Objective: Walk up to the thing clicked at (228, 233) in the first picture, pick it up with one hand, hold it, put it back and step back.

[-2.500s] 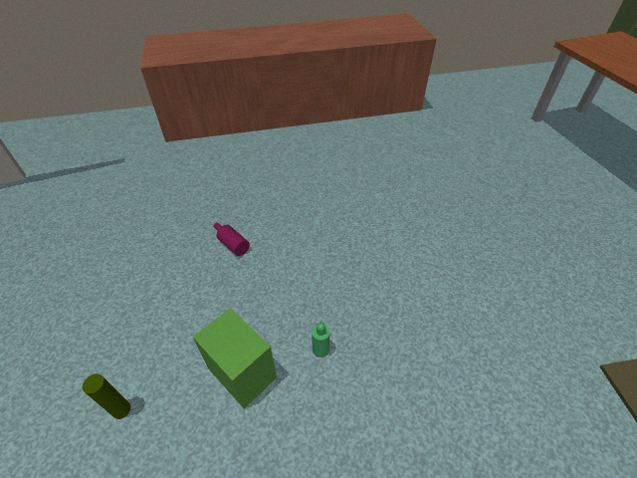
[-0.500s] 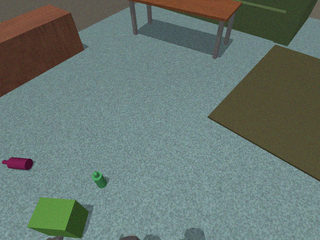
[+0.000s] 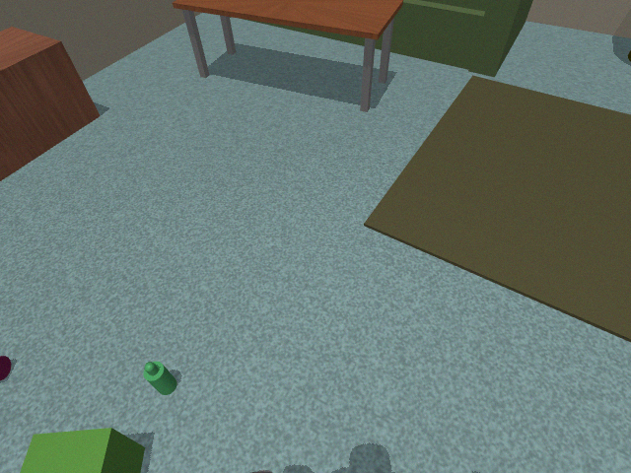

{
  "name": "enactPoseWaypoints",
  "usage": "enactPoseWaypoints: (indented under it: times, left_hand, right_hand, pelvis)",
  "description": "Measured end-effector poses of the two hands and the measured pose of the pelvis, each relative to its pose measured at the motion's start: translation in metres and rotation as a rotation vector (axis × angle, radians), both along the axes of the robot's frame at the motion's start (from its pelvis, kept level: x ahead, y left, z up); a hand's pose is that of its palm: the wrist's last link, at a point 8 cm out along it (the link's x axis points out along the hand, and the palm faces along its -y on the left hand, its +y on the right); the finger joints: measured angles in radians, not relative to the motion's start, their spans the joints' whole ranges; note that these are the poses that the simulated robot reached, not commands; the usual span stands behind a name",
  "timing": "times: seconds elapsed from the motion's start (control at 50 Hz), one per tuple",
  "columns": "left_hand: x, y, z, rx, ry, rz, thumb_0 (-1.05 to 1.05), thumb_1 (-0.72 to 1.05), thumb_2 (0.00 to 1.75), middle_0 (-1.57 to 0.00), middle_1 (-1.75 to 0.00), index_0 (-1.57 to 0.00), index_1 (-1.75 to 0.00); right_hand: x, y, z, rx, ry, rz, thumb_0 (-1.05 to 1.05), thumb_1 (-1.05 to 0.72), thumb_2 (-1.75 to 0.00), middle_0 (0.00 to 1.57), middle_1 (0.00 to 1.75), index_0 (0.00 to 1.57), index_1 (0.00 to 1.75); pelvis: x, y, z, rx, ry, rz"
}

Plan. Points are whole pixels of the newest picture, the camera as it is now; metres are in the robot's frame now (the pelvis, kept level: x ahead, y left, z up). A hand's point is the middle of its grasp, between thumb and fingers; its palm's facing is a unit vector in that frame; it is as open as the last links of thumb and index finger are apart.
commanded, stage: walk up
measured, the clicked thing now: out of the picture +0.52 +1.14 -0.71
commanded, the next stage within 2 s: stand in 0.52 s
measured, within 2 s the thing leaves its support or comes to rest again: neither
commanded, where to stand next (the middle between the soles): +0.08 +0.03 m, yaw -3 degrees
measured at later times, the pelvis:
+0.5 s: pelvis +0.00 +0.01 +0.02, yaw -4 degrees
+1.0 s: pelvis +0.00 +0.02 +0.03, yaw -2 degrees
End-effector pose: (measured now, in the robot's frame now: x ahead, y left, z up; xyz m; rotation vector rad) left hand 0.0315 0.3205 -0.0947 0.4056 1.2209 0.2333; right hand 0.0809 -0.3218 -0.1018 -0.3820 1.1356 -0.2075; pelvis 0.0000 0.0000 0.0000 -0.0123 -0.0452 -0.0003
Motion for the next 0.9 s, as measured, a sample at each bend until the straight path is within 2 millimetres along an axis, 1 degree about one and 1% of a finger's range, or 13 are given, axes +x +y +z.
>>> enactPoseWaypoints:
  times: [0.08, 0.14, 0.24, 0.36, 0.46, 0.56, 0.66, 0.78, 0.9]
  left_hand:
    - [0.011, -0.005, 0.000, -0.012, -0.003, -0.021, 0.01, 0.91, 0.90, -0.21, -0.30, -0.21, -0.30]
    - [0.027, -0.006, -0.004, -0.026, -0.026, -0.026, 0.01, 0.91, 0.90, -0.21, -0.30, -0.21, -0.30]
    - [0.056, -0.014, -0.002, -0.051, -0.085, -0.055, 0.01, 0.91, 0.90, -0.21, -0.30, -0.20, -0.30]
    - [0.082, -0.019, 0.005, -0.064, -0.115, -0.100, 0.01, 0.91, 0.90, -0.21, -0.30, -0.20, -0.30]
    - [0.093, -0.020, 0.010, -0.069, -0.121, -0.116, 0.01, 0.91, 0.90, -0.21, -0.30, -0.20, -0.30]
    - [0.094, -0.019, 0.013, -0.076, -0.100, -0.120, 0.01, 0.91, 0.90, -0.21, -0.30, -0.20, -0.30]
    - [0.087, -0.016, 0.013, -0.090, -0.077, -0.099, 0.01, 0.91, 0.90, -0.21, -0.30, -0.20, -0.30]
    - [0.068, -0.011, 0.009, -0.096, -0.032, -0.069, 0.01, 0.91, 0.90, -0.21, -0.30, -0.20, -0.30]
    - [0.047, -0.005, 0.006, -0.094, 0.018, -0.036, 0.01, 0.91, 0.90, -0.20, -0.30, -0.20, -0.30]
  right_hand:
    - [0.003, 0.009, -0.006, 0.027, -0.011, -0.011, 0.01, -0.91, -0.90, 0.20, 0.30, 0.20, 0.30]
    - [0.001, 0.019, -0.009, 0.046, -0.009, -0.017, 0.01, -0.91, -0.90, 0.20, 0.30, 0.20, 0.30]
    - [-0.002, 0.031, -0.007, 0.083, -0.002, -0.029, 0.01, -0.90, -0.90, 0.20, 0.30, 0.20, 0.30]
    - [-0.005, 0.033, -0.001, 0.092, -0.020, -0.071, 0.01, -0.90, -0.90, 0.20, 0.30, 0.21, 0.30]
    - [-0.014, 0.031, 0.004, 0.082, -0.009, -0.102, 0.01, -0.90, -0.90, 0.20, 0.30, 0.21, 0.30]
    - [-0.027, 0.029, 0.008, 0.071, 0.018, -0.129, 0.01, -0.91, -0.90, 0.20, 0.30, 0.20, 0.30]
    - [-0.039, 0.031, 0.012, 0.062, 0.060, -0.135, 0.01, -0.91, -0.90, 0.20, 0.30, 0.20, 0.30]
    - [-0.046, 0.037, 0.013, 0.063, 0.095, -0.132, 0.01, -0.91, -0.90, 0.20, 0.30, 0.20, 0.30]
    - [-0.042, 0.041, 0.013, 0.067, 0.102, -0.124, 0.01, -0.91, -0.90, 0.20, 0.30, 0.20, 0.30]
  pelvis:
    - [0.003, 0.003, 0.001, 0.010, 0.007, -0.013]
    - [0.003, 0.006, 0.001, 0.030, 0.002, -0.023]
    - [0.004, 0.005, 0.006, 0.017, -0.004, -0.036]
    - [0.002, 0.009, 0.013, 0.023, -0.012, -0.056]
    - [-0.001, 0.012, 0.018, 0.023, -0.015, -0.071]
    - [-0.002, 0.015, 0.024, 0.019, -0.017, -0.071]
    - [-0.003, 0.018, 0.029, 0.017, -0.016, -0.056]
    - [-0.005, 0.020, 0.031, 0.015, -0.010, -0.047]
    - [-0.004, 0.022, 0.032, 0.014, -0.004, -0.041]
